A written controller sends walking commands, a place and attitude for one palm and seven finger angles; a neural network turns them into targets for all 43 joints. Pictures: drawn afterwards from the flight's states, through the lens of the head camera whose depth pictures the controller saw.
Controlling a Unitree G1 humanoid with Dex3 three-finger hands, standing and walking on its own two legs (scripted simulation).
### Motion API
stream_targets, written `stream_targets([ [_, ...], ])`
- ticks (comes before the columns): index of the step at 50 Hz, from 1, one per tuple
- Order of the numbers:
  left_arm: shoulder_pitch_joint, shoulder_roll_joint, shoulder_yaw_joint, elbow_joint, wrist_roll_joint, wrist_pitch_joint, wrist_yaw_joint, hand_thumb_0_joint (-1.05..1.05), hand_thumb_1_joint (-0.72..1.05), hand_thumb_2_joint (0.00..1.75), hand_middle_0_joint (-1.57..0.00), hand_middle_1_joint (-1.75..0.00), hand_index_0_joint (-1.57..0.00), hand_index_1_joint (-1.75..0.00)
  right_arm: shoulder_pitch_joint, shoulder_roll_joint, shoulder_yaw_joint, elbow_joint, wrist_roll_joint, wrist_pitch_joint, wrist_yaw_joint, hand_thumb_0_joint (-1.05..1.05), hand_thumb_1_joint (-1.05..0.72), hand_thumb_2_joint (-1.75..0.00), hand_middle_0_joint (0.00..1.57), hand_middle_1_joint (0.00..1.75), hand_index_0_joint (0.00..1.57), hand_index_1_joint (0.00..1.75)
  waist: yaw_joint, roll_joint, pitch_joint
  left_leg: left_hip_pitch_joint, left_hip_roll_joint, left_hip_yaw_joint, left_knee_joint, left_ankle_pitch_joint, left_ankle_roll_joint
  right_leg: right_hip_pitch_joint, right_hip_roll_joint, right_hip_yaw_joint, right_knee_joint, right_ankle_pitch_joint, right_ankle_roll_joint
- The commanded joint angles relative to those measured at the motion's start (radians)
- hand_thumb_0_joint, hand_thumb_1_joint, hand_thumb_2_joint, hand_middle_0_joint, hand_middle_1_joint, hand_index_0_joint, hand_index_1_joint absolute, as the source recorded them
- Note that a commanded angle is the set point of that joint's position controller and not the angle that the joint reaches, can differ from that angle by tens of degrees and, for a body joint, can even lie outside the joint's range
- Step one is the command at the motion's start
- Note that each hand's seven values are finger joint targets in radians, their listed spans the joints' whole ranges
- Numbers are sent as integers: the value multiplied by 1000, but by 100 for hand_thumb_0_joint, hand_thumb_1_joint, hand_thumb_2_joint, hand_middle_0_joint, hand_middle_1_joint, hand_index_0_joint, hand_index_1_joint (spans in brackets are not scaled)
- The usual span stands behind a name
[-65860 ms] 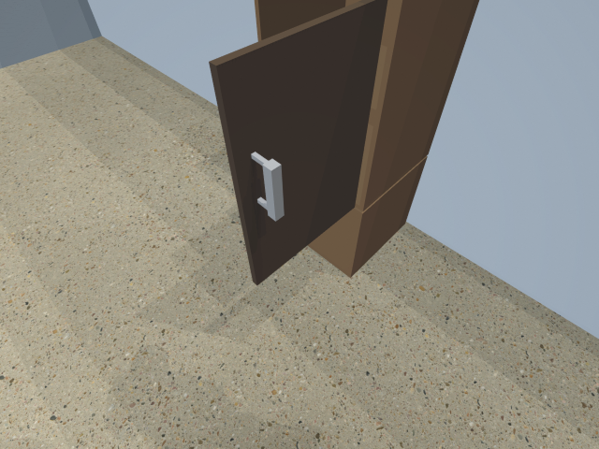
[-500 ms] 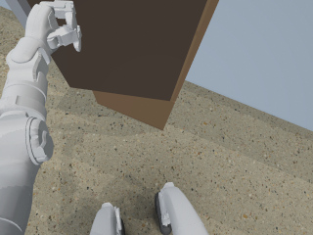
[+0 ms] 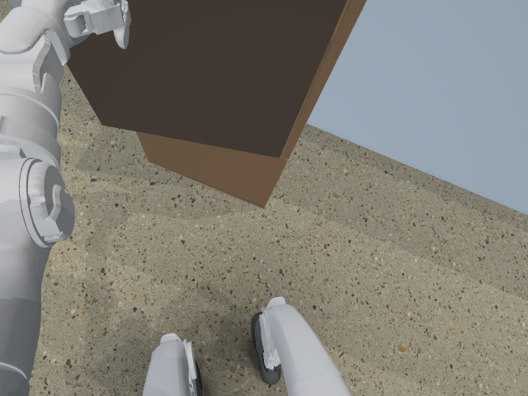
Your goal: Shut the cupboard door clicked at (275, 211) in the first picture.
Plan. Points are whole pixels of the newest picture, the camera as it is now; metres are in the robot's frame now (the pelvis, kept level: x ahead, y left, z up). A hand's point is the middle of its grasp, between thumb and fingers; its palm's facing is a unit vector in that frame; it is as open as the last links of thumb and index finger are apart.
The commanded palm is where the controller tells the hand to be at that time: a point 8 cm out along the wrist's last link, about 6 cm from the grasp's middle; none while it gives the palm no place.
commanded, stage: push the door shut along its arc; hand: left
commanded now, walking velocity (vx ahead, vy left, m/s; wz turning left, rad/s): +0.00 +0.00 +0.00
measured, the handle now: out of the picture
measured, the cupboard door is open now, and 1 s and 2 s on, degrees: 13 6 6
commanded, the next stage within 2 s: pull the fist back off the door in 0.06 s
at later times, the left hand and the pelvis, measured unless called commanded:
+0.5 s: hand (153, 7) +0.62 +0.04 +0.10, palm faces -0.01 -1.00 -0.09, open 3.1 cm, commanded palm +0.58 +0.09 +0.11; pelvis +0.01 +0.00 +0.01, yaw -1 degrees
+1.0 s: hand (153, 64) +0.52 +0.04 +0.11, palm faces -0.04 -1.00 -0.01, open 3.1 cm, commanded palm +0.51 +0.10 +0.11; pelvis +0.02 -0.01 +0.03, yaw +1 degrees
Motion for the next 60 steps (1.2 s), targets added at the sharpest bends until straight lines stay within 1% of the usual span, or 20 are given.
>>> stream_targets([
  [1,-631,43,-12,-203,-19,-57,-10,0,90,90,-130,-150,-130,-150,232,-202,-69,6,-4,-17,-19,0,-90,-90,20,30,20,30,-98,233,-573,429,-26,-43,-111,405,34,228,49,2,-103,203,-31],
  [3,-661,71,0,-219,-14,-62,-6,0,90,90,-130,-150,-130,-150,240,-207,-67,8,-5,-20,-21,0,-90,-90,20,30,20,30,-102,238,-594,436,-23,-50,-107,411,35,219,49,-1,-92,202,-31],
  [8,-704,19,-38,-208,-3,-53,1,0,90,90,-130,-150,-130,-150,240,-207,-67,21,-9,-25,-19,0,-90,-90,20,30,20,30,-125,268,-598,466,-21,-60,-93,425,35,155,52,-11,-79,194,-34],
  [9,-688,69,178,-202,-66,-32,206,0,90,90,-130,-150,-130,-150,293,-190,-46,-22,-39,-34,-2,0,-90,-90,20,30,20,30,-68,313,-600,388,-7,-79,-111,388,17,174,40,-1,-90,175,-27],
  [11,-605,-19,132,-148,-29,-14,372,0,90,90,-130,-150,-130,-150,285,-178,-44,-31,-47,-26,35,0,-90,-90,20,30,20,30,-74,242,-567,333,-7,-84,-129,349,10,207,34,-3,-88,158,-18],
  [12,-605,-20,169,-162,-27,-27,433,0,90,90,-130,-150,-130,-150,301,-179,-51,-34,-60,-24,47,0,-90,-90,20,30,20,30,-78,183,-586,341,-7,-91,-132,361,13,234,37,-6,-90,168,-10],
  [16,-578,-35,134,-317,134,-159,650,0,90,90,-130,-150,-130,-150,322,-165,-74,-53,-102,-13,114,0,-90,-90,20,30,20,30,-36,259,-751,414,-15,-52,-94,518,-1,296,29,10,-70,300,-8],
  [18,-536,-7,106,-290,204,-196,653,0,90,90,-130,-150,-130,-150,335,-175,-85,-42,-98,8,131,0,-90,-90,20,30,20,30,-40,225,-729,402,-14,-42,-105,526,2,334,29,17,-76,329,-11],
  [20,-511,17,99,-280,211,-192,618,0,90,90,-130,-150,-130,-150,338,-176,-92,-49,-83,31,131,0,-90,-90,20,30,20,30,-35,184,-724,366,-24,-23,-143,475,11,444,29,30,-108,347,-11],
  [27,-377,53,211,-302,50,-167,529,0,90,90,-130,-150,-130,-150,309,-161,-85,-88,-42,58,95,0,-90,-90,20,30,20,30,24,59,-672,276,-49,19,-238,369,26,698,33,62,-192,395,-6],
  [30,-239,-24,180,-362,45,-247,536,0,90,90,-130,-150,-130,-150,290,-145,-93,-93,-46,45,101,0,-90,-90,20,30,20,30,64,73,-666,327,-49,32,-250,430,19,706,31,61,-190,459,-9],
  [33,-107,-131,96,-305,68,-285,528,0,90,90,-130,-150,-130,-150,281,-144,-102,-75,-41,46,110,0,-90,-90,20,30,20,30,58,28,-549,334,-45,39,-261,417,18,653,31,53,-204,435,-7],
  [36,-52,-216,22,-257,60,-252,503,0,90,90,-130,-150,-130,-150,262,-153,-112,-76,-28,62,109,0,-90,-90,20,30,20,30,47,-22,-456,322,-52,46,-290,332,20,627,31,51,-240,346,-6],
  [40,-85,-276,7,-366,-7,-267,491,0,90,90,-130,-150,-130,-150,217,-145,-120,-85,-21,64,97,0,-90,-90,20,30,20,30,73,41,-485,412,-57,45,-299,350,14,613,27,44,-244,331,-13],
  [43,-148,-333,-38,-480,-26,-333,510,0,90,90,-130,-150,-130,-150,186,-138,-124,-77,-24,54,90,0,-90,-90,20,30,20,30,67,75,-524,503,-48,22,-292,391,7,559,25,32,-221,332,-10],
  [48,-115,-277,-21,-519,28,-398,562,0,90,90,-130,-150,-130,-150,147,-136,-126,-67,-28,48,81,0,-90,-90,20,30,20,30,94,86,-589,521,-52,16,-289,409,3,585,16,37,-187,342,-11],
  [54,-81,-277,-23,-314,58,-311,595,0,90,90,-130,-150,-130,-150,122,-143,-112,-64,-21,69,69,0,-90,-90,20,30,20,30,65,-32,-440,384,-58,18,-319,282,13,588,14,38,-218,259,-5],
  [57,-117,-270,4,-292,23,-283,589,0,90,90,-130,-150,-130,-150,115,-146,-104,-78,-20,66,61,0,-90,-90,20,30,20,30,60,-62,-456,360,-64,20,-322,259,17,609,14,44,-226,247,-5],
  [58,-131,-243,30,-298,17,-290,586,0,90,90,-130,-150,-130,-150,115,-147,-103,-77,-22,63,58,0,-90,-90,20,30,20,30,67,-57,-489,361,-63,19,-314,277,16,618,12,48,-214,266,-4],
  [60,-34,-177,102,-403,-5,-319,567,0,90,90,-130,-150,-130,-150,110,-143,-106,-110,-21,60,58,0,-90,-90,20,30,20,30,140,-43,-611,419,-65,30,-325,362,10,726,12,53,-203,355,-11],
])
